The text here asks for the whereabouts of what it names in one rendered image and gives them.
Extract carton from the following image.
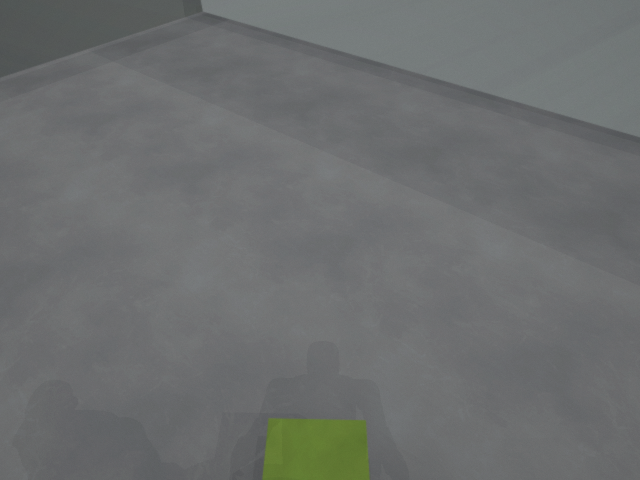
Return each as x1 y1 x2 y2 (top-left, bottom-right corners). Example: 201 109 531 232
262 418 370 480

